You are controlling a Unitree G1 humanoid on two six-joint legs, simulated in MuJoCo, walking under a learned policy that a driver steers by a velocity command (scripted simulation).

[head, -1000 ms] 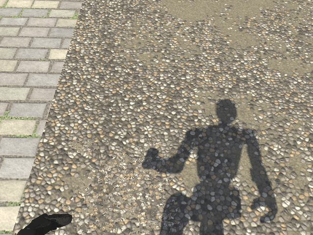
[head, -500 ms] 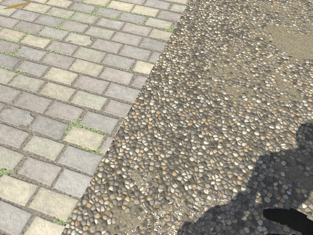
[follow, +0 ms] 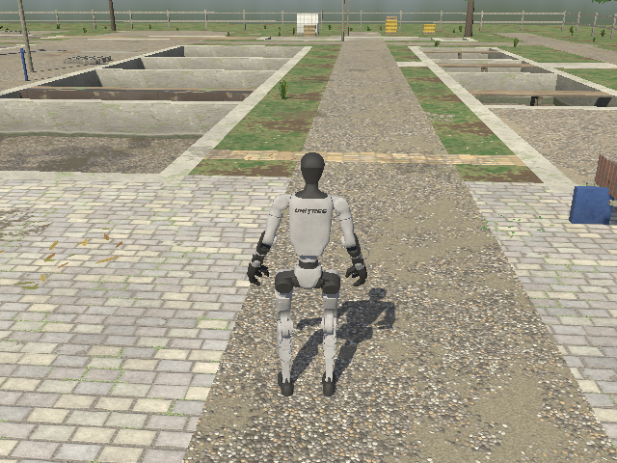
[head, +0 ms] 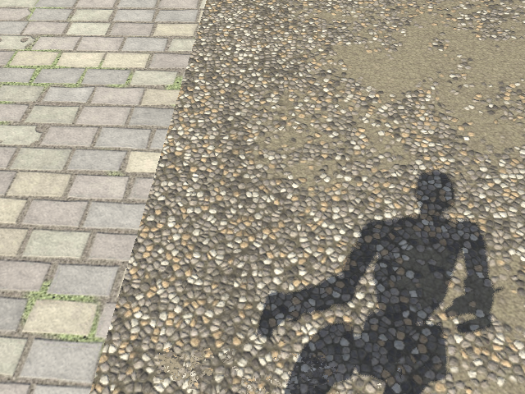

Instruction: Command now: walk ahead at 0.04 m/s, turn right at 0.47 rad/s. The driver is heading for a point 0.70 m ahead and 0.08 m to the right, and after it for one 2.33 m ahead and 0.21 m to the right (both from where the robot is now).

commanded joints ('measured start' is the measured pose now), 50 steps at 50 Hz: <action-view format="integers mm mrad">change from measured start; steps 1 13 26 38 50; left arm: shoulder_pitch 86 29 22 -113 79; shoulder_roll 142 192 84 51 130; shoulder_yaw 45 51 4 -2 16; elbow -48 -130 -152 -161 -107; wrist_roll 7 0 25 -4 15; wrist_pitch -12 -32 -8 -101 -91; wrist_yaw -7 36 34 0 -9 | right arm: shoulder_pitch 36 -78 39 143 172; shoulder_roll -125 -89 -172 -177 -137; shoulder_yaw -36 -34 -39 -30 -10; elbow -31 -80 -63 -13 -7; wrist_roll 12 -1 -30 10 9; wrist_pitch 6 -8 -41 -66 -44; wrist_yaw -6 -9 32 13 24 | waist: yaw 25 7 6 -82 11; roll -13 -124 74 164 -131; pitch -103 -138 -163 6 -66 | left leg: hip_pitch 38 -348 208 131 -362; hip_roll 174 -51 183 161 31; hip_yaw -87 -260 -465 -423 -229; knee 121 485 -140 -293 621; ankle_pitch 155 -140 232 -146 -321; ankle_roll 55 -99 45 177 -47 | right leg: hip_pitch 169 309 18 -141 366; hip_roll -16 -148 64 36 -236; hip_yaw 77 357 325 26 322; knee -265 -275 7 34 -351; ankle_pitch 311 590 -25 -2 504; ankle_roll -80 -237 -70 31 -227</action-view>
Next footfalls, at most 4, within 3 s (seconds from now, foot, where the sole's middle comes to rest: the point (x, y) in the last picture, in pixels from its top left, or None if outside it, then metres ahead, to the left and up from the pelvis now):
0.02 right None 0.05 -0.11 -0.77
0.50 left None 0.10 0.11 -0.77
0.90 right None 0.11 -0.17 -0.77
1.42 left None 0.28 0.05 -0.77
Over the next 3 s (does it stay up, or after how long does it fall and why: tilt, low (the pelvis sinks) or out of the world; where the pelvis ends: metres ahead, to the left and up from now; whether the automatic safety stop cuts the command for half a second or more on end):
stays up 1.04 0.00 -0.01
